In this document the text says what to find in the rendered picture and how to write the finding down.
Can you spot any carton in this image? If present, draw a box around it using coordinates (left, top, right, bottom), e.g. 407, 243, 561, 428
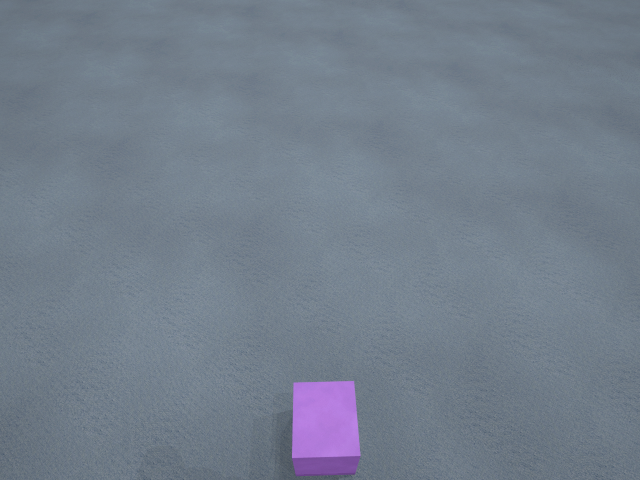
292, 381, 361, 476

